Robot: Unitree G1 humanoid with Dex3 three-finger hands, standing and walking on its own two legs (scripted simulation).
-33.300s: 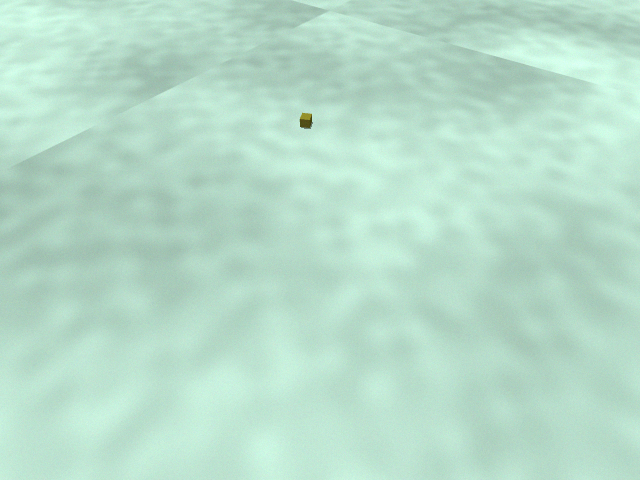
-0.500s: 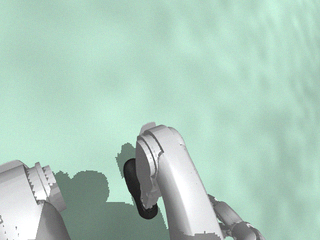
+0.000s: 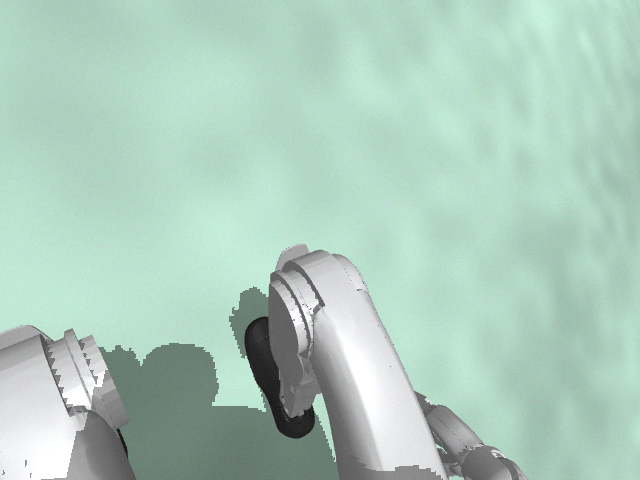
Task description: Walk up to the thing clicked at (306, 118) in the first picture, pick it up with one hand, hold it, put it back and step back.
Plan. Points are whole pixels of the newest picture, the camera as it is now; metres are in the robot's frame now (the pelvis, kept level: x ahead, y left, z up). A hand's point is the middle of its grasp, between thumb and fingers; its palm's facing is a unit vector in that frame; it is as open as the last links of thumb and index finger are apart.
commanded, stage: open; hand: left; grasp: from above
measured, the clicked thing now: out of the picture +0.45 +0.37 -0.28
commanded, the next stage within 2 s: withdraw in 0.30 s
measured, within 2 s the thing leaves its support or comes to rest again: neither
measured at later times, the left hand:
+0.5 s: hand out of the picture +0.44 +0.37 -0.23, palm faces -0.45 -0.10 -0.89, open 14.0 cm
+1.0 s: hand out of the picture +0.44 +0.41 -0.06, palm faces -0.52 -0.12 -0.85, open 14.0 cm
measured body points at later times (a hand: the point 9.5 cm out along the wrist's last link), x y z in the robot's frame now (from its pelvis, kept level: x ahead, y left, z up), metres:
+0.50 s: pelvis +0.00 +0.00 +0.00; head +0.27 +0.15 +0.33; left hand +0.46 +0.37 -0.18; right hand +0.08 -0.26 -0.05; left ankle +0.06 +0.13 -0.27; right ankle +0.12 -0.13 -0.27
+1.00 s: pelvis -0.01 +0.00 +0.06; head +0.23 +0.10 +0.43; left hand +0.46 +0.41 -0.01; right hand +0.11 -0.26 -0.04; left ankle +0.06 +0.13 -0.27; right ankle +0.12 -0.13 -0.27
